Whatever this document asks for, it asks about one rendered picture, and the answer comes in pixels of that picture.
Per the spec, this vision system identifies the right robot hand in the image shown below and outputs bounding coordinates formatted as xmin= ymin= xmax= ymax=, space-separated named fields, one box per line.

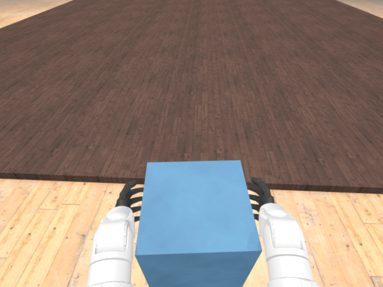
xmin=247 ymin=177 xmax=275 ymax=220

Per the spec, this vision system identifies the carton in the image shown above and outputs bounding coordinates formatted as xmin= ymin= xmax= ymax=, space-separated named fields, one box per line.
xmin=135 ymin=160 xmax=262 ymax=287

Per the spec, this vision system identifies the left robot hand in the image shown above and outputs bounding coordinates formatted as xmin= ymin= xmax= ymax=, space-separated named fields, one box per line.
xmin=115 ymin=179 xmax=144 ymax=222

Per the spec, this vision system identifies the left robot forearm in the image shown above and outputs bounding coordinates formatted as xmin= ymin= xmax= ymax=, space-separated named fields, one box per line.
xmin=86 ymin=206 xmax=135 ymax=287

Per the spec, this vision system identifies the right robot forearm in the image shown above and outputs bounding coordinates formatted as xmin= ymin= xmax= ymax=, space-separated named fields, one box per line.
xmin=259 ymin=203 xmax=320 ymax=287

